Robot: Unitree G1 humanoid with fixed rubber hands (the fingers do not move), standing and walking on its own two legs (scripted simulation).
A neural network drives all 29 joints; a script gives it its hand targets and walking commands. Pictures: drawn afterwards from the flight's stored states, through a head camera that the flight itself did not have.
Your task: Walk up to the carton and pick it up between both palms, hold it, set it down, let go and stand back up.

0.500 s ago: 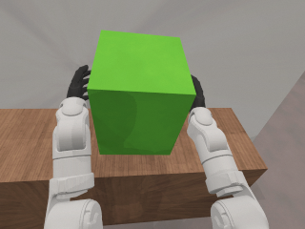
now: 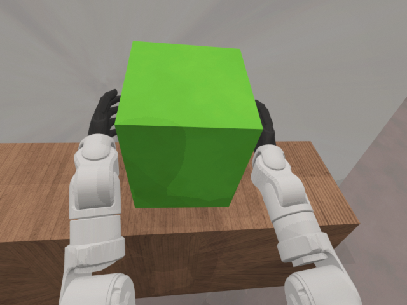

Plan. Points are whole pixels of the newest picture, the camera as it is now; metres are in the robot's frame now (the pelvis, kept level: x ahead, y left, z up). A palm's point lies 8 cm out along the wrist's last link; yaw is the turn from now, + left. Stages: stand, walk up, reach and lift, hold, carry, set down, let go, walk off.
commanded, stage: hold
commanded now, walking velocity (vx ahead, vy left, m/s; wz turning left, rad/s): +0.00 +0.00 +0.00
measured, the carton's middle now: (185, 131) +0.40 +0.01 +0.15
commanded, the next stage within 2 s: none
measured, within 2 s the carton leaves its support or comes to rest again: neither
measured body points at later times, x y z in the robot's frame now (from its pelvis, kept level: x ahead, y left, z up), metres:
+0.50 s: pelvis +0.00 +0.00 +0.00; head -0.03 +0.02 +0.45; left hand +0.37 +0.15 +0.19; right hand +0.36 -0.14 +0.17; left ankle +0.01 +0.13 -0.75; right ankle +0.03 -0.12 -0.75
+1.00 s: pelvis -0.01 +0.00 +0.00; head -0.04 +0.02 +0.45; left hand +0.37 +0.15 +0.19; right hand +0.37 -0.14 +0.17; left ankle +0.01 +0.13 -0.75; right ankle +0.03 -0.12 -0.75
